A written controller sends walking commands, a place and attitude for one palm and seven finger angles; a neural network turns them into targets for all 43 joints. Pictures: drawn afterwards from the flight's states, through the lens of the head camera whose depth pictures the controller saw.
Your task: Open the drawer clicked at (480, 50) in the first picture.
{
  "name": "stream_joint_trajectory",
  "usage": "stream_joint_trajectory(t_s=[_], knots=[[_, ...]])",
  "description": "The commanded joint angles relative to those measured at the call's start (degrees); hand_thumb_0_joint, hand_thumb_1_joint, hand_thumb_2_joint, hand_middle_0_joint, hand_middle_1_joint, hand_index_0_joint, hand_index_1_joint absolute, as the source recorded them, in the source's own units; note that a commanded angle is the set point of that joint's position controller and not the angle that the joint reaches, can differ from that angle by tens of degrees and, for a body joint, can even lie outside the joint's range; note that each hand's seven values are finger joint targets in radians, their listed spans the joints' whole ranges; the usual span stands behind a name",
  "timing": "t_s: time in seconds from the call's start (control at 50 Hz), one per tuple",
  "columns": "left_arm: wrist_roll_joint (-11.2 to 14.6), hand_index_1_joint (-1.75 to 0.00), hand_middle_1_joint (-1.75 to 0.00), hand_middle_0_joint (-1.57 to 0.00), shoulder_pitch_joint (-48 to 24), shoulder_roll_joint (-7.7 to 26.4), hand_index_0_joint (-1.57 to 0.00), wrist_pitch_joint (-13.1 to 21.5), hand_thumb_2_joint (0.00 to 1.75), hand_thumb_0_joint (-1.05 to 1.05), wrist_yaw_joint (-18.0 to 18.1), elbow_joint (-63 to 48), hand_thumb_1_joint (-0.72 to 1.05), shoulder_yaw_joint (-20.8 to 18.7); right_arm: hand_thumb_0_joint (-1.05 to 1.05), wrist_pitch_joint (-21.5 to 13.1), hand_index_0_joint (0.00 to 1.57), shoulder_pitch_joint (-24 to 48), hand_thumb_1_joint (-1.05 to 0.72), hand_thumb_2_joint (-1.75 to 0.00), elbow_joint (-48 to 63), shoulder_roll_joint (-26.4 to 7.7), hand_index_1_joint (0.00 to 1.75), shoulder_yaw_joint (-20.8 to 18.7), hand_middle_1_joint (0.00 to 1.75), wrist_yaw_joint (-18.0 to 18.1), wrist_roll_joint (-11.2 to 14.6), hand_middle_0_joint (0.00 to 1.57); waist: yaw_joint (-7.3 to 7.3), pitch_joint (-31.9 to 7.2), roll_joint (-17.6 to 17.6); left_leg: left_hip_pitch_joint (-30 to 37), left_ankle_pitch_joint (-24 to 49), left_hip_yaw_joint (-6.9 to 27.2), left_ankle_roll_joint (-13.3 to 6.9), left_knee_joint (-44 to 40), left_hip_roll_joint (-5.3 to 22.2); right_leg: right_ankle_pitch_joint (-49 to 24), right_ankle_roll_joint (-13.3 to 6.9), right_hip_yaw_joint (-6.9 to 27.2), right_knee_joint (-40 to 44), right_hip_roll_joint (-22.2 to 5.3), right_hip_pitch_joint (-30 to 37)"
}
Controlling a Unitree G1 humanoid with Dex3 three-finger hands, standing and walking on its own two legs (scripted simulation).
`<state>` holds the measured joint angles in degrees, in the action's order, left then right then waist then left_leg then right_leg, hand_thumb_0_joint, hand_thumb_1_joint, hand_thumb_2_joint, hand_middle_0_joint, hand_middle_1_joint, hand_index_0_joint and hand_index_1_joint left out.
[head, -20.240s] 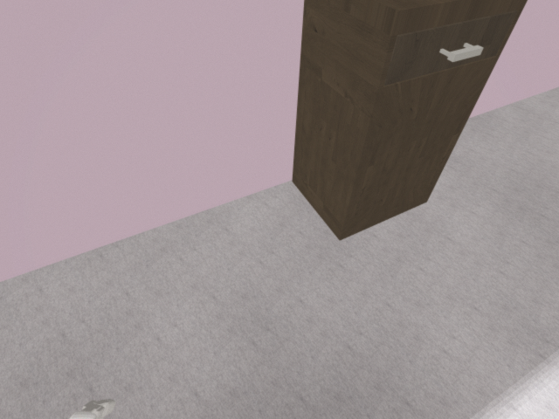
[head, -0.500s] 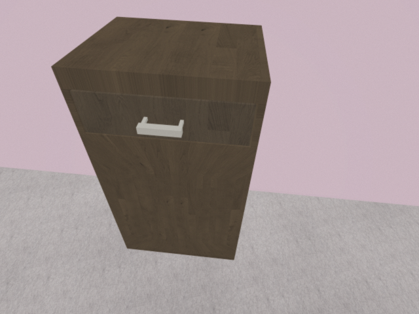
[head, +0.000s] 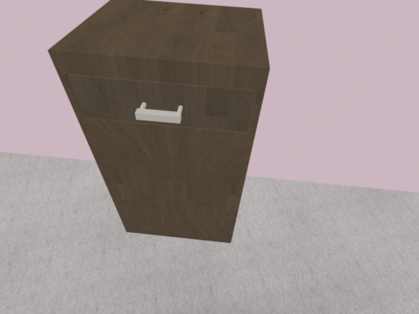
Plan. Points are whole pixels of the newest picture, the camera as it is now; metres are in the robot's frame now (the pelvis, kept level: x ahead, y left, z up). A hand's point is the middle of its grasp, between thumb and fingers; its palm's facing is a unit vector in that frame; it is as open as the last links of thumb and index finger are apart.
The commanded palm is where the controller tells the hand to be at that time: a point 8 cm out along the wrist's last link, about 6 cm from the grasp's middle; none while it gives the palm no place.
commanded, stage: look again from close up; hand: left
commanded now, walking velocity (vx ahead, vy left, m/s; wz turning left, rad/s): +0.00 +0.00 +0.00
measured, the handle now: (160, 111) +0.60 +0.16 +0.05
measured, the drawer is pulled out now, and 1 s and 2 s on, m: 0.00 0.00 0.00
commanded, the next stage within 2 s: shuffle to correct the standing spot in 0.50 s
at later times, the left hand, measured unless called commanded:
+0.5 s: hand out of the picture +0.00 +0.17 -0.18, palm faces +0.01 -0.99 -0.14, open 7.4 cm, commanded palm none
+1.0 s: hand out of the picture +0.08 +0.15 -0.18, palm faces -0.03 -0.99 -0.17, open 7.4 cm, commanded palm none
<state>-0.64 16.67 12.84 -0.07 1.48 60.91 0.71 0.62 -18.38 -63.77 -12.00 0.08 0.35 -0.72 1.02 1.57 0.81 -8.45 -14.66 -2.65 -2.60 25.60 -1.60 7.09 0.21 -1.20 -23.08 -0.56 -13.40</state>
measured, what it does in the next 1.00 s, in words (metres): shifts its weight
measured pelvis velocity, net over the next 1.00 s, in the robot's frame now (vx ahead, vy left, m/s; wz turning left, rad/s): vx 0.08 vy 0.00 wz -0.05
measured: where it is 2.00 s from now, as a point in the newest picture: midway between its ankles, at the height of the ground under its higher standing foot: outside the picture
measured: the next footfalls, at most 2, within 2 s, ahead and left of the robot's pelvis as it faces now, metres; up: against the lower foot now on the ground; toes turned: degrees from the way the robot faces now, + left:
none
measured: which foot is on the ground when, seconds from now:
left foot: down 0.00-1.00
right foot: down 0.00-1.00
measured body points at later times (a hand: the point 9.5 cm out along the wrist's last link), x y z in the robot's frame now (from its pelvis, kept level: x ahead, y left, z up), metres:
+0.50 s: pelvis +0.01 +0.02 +0.00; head +0.01 +0.03 +0.45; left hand +0.00 +0.23 -0.17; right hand +0.01 -0.20 -0.16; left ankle +0.00 +0.09 -0.74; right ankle +0.06 -0.12 -0.74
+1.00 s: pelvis +0.08 +0.00 -0.01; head +0.09 +0.00 +0.44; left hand +0.08 +0.21 -0.17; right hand +0.00 -0.22 -0.17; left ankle +0.00 +0.09 -0.74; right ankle +0.08 -0.11 -0.74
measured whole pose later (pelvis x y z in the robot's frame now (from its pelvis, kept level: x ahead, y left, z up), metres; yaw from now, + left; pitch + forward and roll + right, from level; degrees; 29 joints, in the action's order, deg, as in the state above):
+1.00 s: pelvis +0.08 +0.00 -0.01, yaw -3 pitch -1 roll -1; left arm -0.7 19.9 6.6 1.1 2.3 62.0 -0.3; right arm -0.2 -22.5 -66.5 -7.8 -0.9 3.3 0.0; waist 1.9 1.7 -1.0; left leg -4.3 -22.9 -5.1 -1.3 30.6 0.7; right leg 16.6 -1.3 -6.2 -30.5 -0.3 -12.6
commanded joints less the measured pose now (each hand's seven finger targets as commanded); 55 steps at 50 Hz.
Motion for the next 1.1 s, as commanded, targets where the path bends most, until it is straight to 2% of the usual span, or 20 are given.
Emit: stream_joint_trajectory(t_s=[0.0, 0.32, 0.44, 0.58, 0.64, 0.68, 0.72, 0.76, 0.8, 0.82, 0.84, 0.86, 0.88, 0.9, 0.92, 0.94, 0.98, 1.02, 1.04, 1.08], knots=[[-0.05, -0.30, -0.30, -0.20, 1.55, 5.61, -0.20, 1.37, 0.90, 0.00, 0.93, -2.21, 0.90, -1.21, 0.00, -1.47, 0.20, -0.26, -0.90, -0.90, 2.28, -6.81, 0.30, -1.23, 0.30, 0.51, 0.19, 0.20, -0.86, 2.84, 0.10, -8.76, -4.47, 7.49, 0.29, -8.83, 7.17, 4.80, -1.37, 6.28, 3.90, -5.70, 4.38], [-0.37, -0.30, -0.30, -0.20, 5.46, 0.23, -0.20, 1.07, 0.90, 0.00, 1.46, -0.07, 0.90, -0.58, 0.00, -1.37, 0.20, -2.37, -0.90, -0.90, 0.72, -2.53, 0.30, -1.14, 0.30, 1.06, 0.39, 0.20, -0.79, 4.98, -1.98, -8.95, -5.14, 7.53, 0.37, -9.64, 7.59, 1.33, -0.92, 5.07, 2.02, -4.96, 2.58], [-0.41, -0.30, -0.30, -0.20, 6.24, -0.71, -0.20, 1.17, 0.90, 0.00, 1.56, 0.17, 0.90, -0.54, 0.00, -1.61, 0.20, -2.53, -0.90, -0.90, 0.85, -1.97, 0.30, -1.31, 0.30, 1.25, 0.49, 0.20, -0.55, 3.80, -0.18, -6.41, -0.80, 7.32, 0.13, -8.64, 7.72, -1.19, -0.79, 4.87, 1.43, -4.99, 2.17], [-0.42, -0.30, -0.30, -0.20, 6.85, -1.28, -0.20, 1.06, 0.90, 0.00, 1.61, 0.62, 0.90, -0.60, 0.00, -1.85, 0.20, -2.29, -0.90, -0.90, 0.62, -1.79, 0.30, -1.16, 0.30, 1.48, 0.45, 0.20, -0.77, 4.37, -1.29, -5.79, 2.04, 7.12, 0.21, -9.16, 8.14, -2.81, -0.49, 4.38, 0.57, -4.91, 2.43], [-0.81, -0.30, -0.30, -0.20, 7.01, -2.14, -0.20, 0.66, 0.90, 0.00, 1.18, 0.78, 0.90, -0.76, 0.00, -1.59, 0.20, -3.24, -0.90, -0.90, 0.21, -2.65, 0.30, -1.56, 0.30, 1.53, 0.20, 0.20, -0.43, 4.86, -2.96, -5.65, -11.05, 9.42, -0.70, -12.58, 9.83, 5.50, -0.53, 2.21, -1.83, -3.25, 1.04], [-1.21, -0.30, -0.30, -0.20, 6.42, -2.60, -0.20, 0.35, 0.90, 0.00, 0.68, 0.21, 0.90, -0.97, 0.00, -1.35, 0.20, -3.59, -0.90, -0.90, 0.40, -3.98, 0.30, -2.18, 0.30, 1.61, 0.01, 0.20, -0.28, 7.69, -4.99, -6.31, -18.74, 12.15, -1.91, -15.79, 12.02, 9.48, -0.40, -0.27, -5.16, -1.70, -2.62], [-1.48, -0.30, -0.30, -0.20, 5.95, -3.03, -0.20, 0.17, 0.90, 0.00, 0.21, -0.44, 0.90, -1.20, 0.00, -1.30, 0.20, -4.23, -0.90, -0.90, 0.63, -4.79, 0.30, -2.72, 0.30, 1.76, -0.10, 0.20, -0.09, 10.30, -5.04, -5.65, -21.13, 15.07, -3.82, -17.18, 14.62, 11.01, -0.40, -1.50, -8.51, -1.10, -6.65], [-1.56, -0.30, -0.30, -0.20, 4.99, -3.52, -0.20, 0.25, 0.90, 0.00, -0.21, -1.20, 0.90, -1.43, 0.00, -1.58, 0.20, -5.96, -0.90, -0.90, 0.23, -4.64, 0.30, -2.91, 0.30, 1.96, -0.25, 0.20, 0.48, 10.95, -4.34, -1.76, -16.18, 16.00, -5.69, -16.47, 16.58, 11.96, -0.53, -1.86, -11.62, -1.65, -11.19], [-1.42, -0.30, -0.30, -0.20, 3.98, -3.97, -0.20, 0.54, 0.90, 0.00, -0.59, -2.23, 0.90, -1.71, 0.00, -1.97, 0.20, -7.99, -0.90, -0.90, -0.32, -4.06, 0.30, -2.91, 0.30, 2.33, -0.50, 0.20, 1.13, 10.14, -3.81, 3.16, -2.74, 14.84, -7.11, -13.30, 17.54, 13.34, -0.78, -2.15, -12.21, -2.19, -13.97], [-1.23, -0.30, -0.30, -0.20, 4.00, -4.18, -0.20, 0.73, 0.90, 0.00, -0.59, -2.32, 0.90, -1.78, 0.00, -2.10, 0.20, -8.29, -0.90, -0.90, -0.53, -3.64, 0.30, -2.61, 0.30, 2.48, -0.48, 0.20, 0.74, 9.75, -3.57, 3.66, 6.37, 12.81, -7.13, -10.77, 17.14, 12.74, -0.80, -2.44, -10.58, -2.46, -12.53], [-1.08, -0.30, -0.30, -0.20, 5.15, -4.47, -0.20, 0.90, 0.90, 0.00, -0.44, -1.94, 0.90, -1.79, 0.00, -2.19, 0.20, -8.23, -0.90, -0.90, -0.56, -2.64, 0.30, -2.26, 0.30, 2.70, -0.35, 0.20, 0.25, 8.31, -3.87, 4.14, 17.16, 10.00, -6.23, -7.58, 15.73, 9.82, -1.00, -2.48, -7.39, -2.36, -9.48], [-0.77, -0.30, -0.30, -0.20, 7.95, -4.61, -0.20, 1.13, 0.90, 0.00, -0.16, -1.07, 0.90, -2.05, 0.00, -2.24, 0.20, -7.22, -0.90, -0.90, -0.43, -2.15, 0.30, -1.84, 0.30, 3.02, -0.15, 0.20, -1.15, 6.42, -2.81, 1.95, 25.47, 6.17, -4.45, -2.68, 13.22, 1.72, -1.52, -1.45, -3.60, -2.80, -2.47], [-0.55, -0.30, -0.30, -0.20, 11.97, -3.30, -0.20, 1.50, 0.90, 0.00, 0.38, 0.32, 0.90, -2.27, 0.00, -2.49, 0.20, -6.74, -0.90, -0.90, -0.09, -1.11, 0.30, -1.45, 0.30, 3.15, 0.28, 0.20, -2.22, 2.90, -0.15, -2.61, 27.20, 2.29, -1.99, 2.38, 9.74, -15.01, -2.53, 2.30, -3.56, -5.37, 7.00], [-0.28, -0.30, -0.30, -0.20, 14.55, -1.24, -0.20, 1.85, 0.90, 0.00, 1.06, 1.27, 0.90, -2.42, 0.00, -2.53, 0.20, -6.51, -0.90, -0.90, 0.18, 0.38, 0.30, -1.04, 0.30, 3.08, 0.69, 0.20, -2.41, 0.19, 3.22, -6.94, 17.65, 0.01, 0.30, 4.39, 7.08, -31.45, -4.29, 6.23, -4.60, -9.78, 13.53], [0.22, -0.30, -0.30, -0.20, 13.76, 0.47, -0.20, 2.02, 0.90, 0.00, 1.35, 1.69, 0.90, -2.36, 0.00, -2.26, 0.20, -6.57, -0.90, -0.90, -0.01, 0.67, 0.30, -1.09, 0.30, 2.93, 0.87, 0.20, -1.39, -0.76, 4.00, -7.16, 6.01, -0.28, 1.64, 3.43, 5.47, -41.08, -5.72, 7.30, -4.13, -13.60, 14.78], [0.45, -0.30, -0.30, -0.20, 12.38, 0.94, -0.20, 2.10, 0.90, 0.00, 1.70, 1.36, 0.90, -2.30, 0.00, -1.61, 0.20, -6.82, -0.90, -0.90, -0.13, 1.54, 0.30, -1.00, 0.30, 2.93, 1.08, 0.20, -0.97, -1.31, 7.37, -7.23, 1.15, -0.38, 2.25, 3.38, 5.24, -48.44, -6.17, 7.03, -3.73, -14.53, 15.40], [0.42, -0.30, -0.30, -0.20, 10.09, 1.41, -0.20, 1.68, 0.90, 0.00, 2.34, 0.54, 0.90, -2.24, 0.00, -0.85, 0.20, -6.88, -0.90, -0.90, -0.54, 2.54, 0.30, -1.20, 0.30, 2.99, 1.25, 0.20, -0.77, -0.37, 6.12, -6.66, -1.27, -0.66, 2.82, 4.39, 5.54, -53.85, -6.46, 6.41, -4.03, -15.57, 13.66], [0.24, -0.30, -0.30, -0.20, 8.41, 2.26, -0.20, 1.24, 0.90, 0.00, 2.55, 0.15, 0.90, -2.74, 0.00, -0.04, 0.20, -6.73, -0.90, -0.90, -0.57, 2.45, 0.30, -1.59, 0.30, 2.88, 1.03, 0.20, -0.90, -0.57, 4.69, -6.96, -4.01, -0.99, 3.18, 6.87, 5.56, -52.38, -7.68, 6.97, -3.63, -16.26, 12.96], [0.13, -0.30, -0.30, -0.20, 7.80, 2.64, -0.20, 1.05, 0.90, 0.00, 2.62, 0.00, 0.90, -3.04, 0.00, 0.17, 0.20, -6.68, -0.90, -0.90, -0.36, 2.48, 0.30, -1.78, 0.30, 2.75, 0.94, 0.20, -1.08, -0.86, 1.99, -7.25, -4.36, -1.21, 3.23, 7.54, 5.35, -52.28, -8.39, 7.12, -3.87, -16.89, 13.13], [-0.08, -0.30, -0.30, -0.20, 6.37, 3.49, -0.20, 0.72, 0.90, 0.00, 2.71, -0.67, 0.90, -3.78, 0.00, 0.47, 0.20, -6.17, -0.90, -0.90, 0.27, 2.24, 0.30, -2.15, 0.30, 2.51, 0.84, 0.20, -1.26, -2.85, 3.38, -7.86, -4.93, -1.15, 3.33, 7.29, 5.45, -49.43, -9.61, 7.89, -4.35, -17.61, 13.95]])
